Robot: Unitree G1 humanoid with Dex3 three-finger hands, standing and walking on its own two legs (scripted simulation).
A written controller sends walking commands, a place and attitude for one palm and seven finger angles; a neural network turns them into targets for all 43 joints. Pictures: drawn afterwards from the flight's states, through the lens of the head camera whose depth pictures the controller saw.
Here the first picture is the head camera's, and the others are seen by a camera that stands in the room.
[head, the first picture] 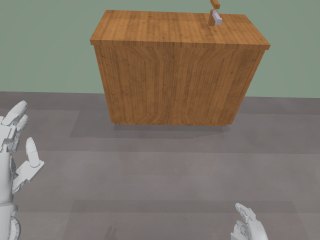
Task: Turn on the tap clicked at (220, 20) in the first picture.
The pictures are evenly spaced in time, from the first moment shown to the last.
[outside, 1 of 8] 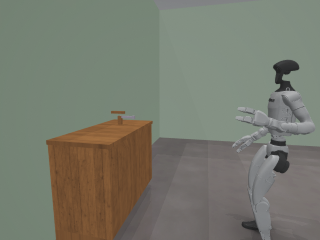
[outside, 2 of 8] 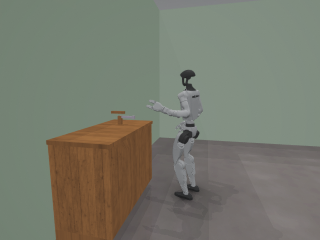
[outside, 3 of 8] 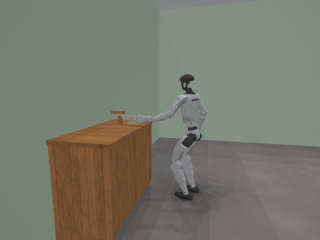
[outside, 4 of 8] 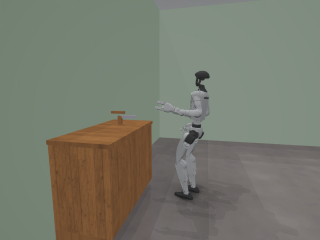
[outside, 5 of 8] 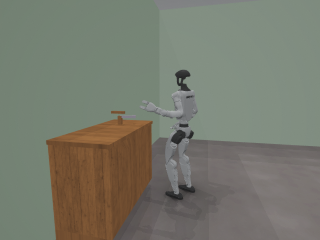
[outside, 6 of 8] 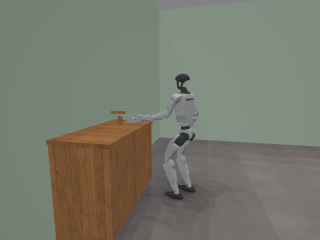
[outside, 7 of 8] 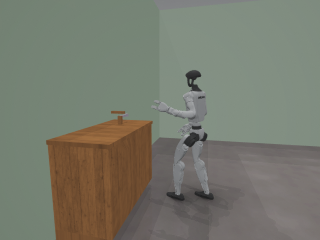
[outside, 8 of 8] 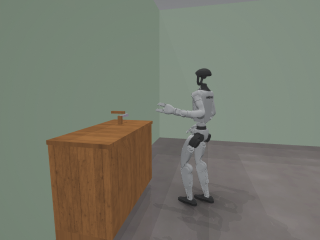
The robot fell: no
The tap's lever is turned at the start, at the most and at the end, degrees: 0 86 86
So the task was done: no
